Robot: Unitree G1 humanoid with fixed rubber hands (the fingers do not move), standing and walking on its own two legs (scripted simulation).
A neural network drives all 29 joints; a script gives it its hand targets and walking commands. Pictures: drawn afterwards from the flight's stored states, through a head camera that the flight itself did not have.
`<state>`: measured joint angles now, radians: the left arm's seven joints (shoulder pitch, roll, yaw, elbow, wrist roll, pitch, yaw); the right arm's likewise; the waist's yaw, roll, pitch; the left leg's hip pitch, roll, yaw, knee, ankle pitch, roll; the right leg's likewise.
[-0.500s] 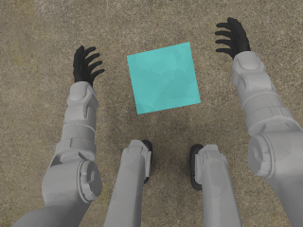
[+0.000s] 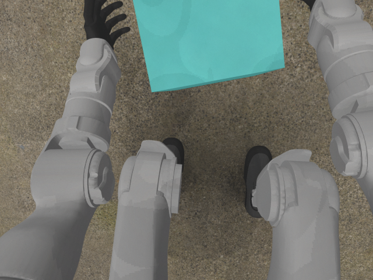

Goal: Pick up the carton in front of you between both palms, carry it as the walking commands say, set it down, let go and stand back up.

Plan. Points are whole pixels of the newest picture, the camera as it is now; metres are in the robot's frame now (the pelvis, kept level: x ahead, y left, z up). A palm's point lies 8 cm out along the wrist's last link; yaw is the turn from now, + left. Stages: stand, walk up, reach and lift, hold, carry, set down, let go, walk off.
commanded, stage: reach and lift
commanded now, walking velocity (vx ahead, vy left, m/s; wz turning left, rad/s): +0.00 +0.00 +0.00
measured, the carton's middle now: (206, 32) +0.52 +0.03 -0.26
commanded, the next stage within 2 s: none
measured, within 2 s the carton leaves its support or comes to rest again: leaves its support in 0.84 s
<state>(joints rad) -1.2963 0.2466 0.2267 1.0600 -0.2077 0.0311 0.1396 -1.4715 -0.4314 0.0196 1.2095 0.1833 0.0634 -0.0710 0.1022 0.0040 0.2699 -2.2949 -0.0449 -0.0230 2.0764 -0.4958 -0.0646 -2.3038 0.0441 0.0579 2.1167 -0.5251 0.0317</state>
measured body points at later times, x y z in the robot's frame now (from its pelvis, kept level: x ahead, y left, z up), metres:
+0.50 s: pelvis +0.01 +0.00 -0.01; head +0.37 -0.01 +0.25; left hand +0.51 +0.20 -0.20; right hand +0.56 -0.14 -0.20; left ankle +0.13 +0.13 -0.35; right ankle +0.12 -0.12 -0.35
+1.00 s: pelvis +0.01 +0.00 -0.02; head +0.35 -0.02 +0.28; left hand +0.53 +0.18 -0.15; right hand +0.56 -0.12 -0.16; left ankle +0.13 +0.13 -0.35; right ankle +0.12 -0.13 -0.35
